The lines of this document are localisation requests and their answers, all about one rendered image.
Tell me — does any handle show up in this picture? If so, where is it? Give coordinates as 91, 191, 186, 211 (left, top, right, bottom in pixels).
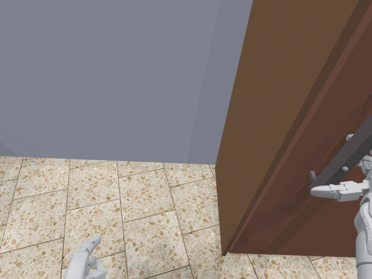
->
308, 93, 372, 190

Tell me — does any left robot hand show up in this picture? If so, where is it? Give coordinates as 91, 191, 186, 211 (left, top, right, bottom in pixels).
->
63, 236, 107, 279

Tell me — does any robot right forearm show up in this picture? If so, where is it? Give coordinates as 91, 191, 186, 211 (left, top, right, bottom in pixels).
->
354, 192, 372, 279

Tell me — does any right robot hand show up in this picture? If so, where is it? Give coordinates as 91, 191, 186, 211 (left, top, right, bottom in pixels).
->
310, 134, 372, 202

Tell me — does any wardrobe door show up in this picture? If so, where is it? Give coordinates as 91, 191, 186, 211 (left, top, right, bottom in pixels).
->
229, 3, 372, 257

